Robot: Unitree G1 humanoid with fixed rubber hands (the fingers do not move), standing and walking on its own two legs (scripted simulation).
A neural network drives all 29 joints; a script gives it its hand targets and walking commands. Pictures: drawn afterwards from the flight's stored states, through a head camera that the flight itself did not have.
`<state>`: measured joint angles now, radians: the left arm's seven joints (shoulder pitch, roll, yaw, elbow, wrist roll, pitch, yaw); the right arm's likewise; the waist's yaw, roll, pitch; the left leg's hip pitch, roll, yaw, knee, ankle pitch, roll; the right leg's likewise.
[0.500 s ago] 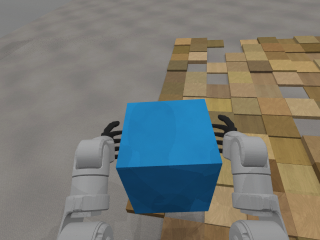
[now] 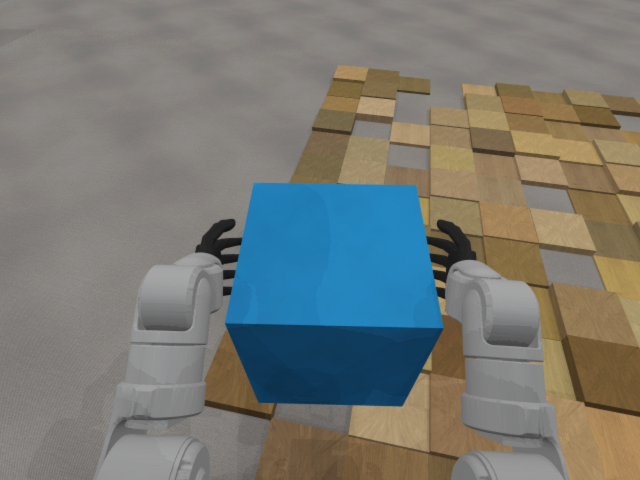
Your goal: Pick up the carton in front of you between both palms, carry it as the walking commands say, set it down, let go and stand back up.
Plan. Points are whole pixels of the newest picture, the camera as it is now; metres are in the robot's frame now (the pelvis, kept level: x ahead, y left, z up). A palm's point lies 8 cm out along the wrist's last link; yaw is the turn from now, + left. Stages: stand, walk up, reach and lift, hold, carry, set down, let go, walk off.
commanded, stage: carry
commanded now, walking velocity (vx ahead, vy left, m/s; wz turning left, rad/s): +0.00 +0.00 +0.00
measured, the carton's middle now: (332, 300) +0.36 -0.01 +0.03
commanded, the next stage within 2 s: none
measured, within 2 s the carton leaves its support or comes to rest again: neither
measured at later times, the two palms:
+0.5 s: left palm (192, 305) +0.30 +0.15 +0.11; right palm (456, 270) +0.33 -0.14 +0.14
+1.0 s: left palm (147, 322) +0.27 +0.19 +0.12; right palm (432, 305) +0.28 -0.11 +0.14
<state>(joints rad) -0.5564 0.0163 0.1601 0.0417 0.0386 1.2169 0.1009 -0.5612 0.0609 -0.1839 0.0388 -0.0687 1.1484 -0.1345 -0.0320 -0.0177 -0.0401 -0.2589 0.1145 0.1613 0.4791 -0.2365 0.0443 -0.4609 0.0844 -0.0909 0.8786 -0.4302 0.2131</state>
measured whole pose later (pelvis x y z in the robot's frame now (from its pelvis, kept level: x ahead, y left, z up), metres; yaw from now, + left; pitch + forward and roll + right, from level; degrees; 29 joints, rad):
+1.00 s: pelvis -0.06 +0.03 +0.01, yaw +2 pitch +1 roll -3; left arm -0.62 0.01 0.13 0.21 0.07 1.27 0.11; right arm -0.61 0.00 -0.18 0.17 -0.08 1.21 -0.11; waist -0.01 0.01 -0.10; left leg -0.24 -0.03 0.10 0.46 -0.24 0.10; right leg -0.38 0.02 -0.05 0.50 -0.15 0.00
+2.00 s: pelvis -0.05 +0.09 +0.00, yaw +4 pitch +2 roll -3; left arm -0.64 -0.03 0.15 0.14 0.09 1.27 0.13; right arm -0.62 0.00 -0.22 0.10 -0.08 1.22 -0.11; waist 0.02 0.01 -0.03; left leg -0.37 -0.05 0.09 0.71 -0.34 -0.07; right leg -0.35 -0.10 -0.07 0.50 -0.14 0.02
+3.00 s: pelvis -0.05 +0.05 +0.00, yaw +1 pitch +2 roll -2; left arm -0.57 0.01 0.15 0.12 0.06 1.28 0.12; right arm -0.62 0.04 -0.19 0.14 -0.10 1.21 -0.13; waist 0.00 0.02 -0.11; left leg -0.32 0.07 0.13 0.50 -0.23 0.02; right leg -0.40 -0.03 -0.09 0.65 -0.40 0.01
